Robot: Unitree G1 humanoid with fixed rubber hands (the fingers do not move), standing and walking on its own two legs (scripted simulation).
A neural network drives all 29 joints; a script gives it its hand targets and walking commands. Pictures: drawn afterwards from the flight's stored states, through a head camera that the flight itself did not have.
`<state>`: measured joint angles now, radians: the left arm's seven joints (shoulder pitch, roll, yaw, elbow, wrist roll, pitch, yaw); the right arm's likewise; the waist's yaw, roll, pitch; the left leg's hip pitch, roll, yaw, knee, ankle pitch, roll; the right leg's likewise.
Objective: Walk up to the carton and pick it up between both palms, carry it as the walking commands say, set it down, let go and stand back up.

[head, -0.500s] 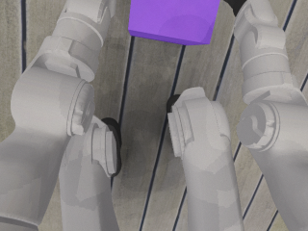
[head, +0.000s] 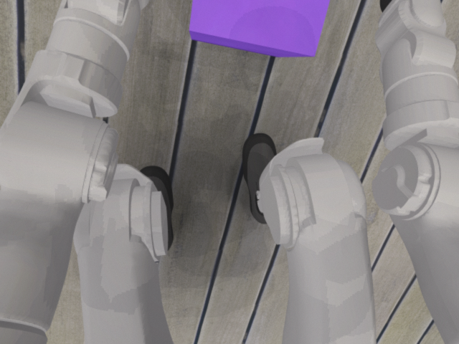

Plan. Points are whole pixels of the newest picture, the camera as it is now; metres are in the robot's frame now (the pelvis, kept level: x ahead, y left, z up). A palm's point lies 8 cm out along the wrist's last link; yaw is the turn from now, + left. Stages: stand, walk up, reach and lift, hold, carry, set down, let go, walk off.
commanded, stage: set down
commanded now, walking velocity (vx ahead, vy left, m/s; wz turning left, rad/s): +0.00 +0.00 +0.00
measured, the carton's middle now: out of the picture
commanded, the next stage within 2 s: let go in 1.34 s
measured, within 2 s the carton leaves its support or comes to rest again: neither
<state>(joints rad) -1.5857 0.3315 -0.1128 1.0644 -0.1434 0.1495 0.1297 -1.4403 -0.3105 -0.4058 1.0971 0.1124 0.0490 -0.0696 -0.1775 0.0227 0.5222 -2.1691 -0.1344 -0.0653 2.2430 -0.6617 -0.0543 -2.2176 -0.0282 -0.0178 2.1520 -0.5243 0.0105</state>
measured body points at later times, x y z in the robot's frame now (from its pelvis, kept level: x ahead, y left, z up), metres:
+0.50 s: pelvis -0.02 +0.00 +0.08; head +0.35 -0.07 +0.31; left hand +0.60 +0.00 -0.06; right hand +0.50 -0.30 -0.07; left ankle +0.09 +0.12 -0.34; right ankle +0.13 -0.12 -0.34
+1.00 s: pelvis +0.00 +0.00 +0.21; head +0.35 -0.09 +0.46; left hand +0.61 +0.00 +0.09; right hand +0.50 -0.31 +0.08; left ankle +0.09 +0.12 -0.34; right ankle +0.13 -0.12 -0.34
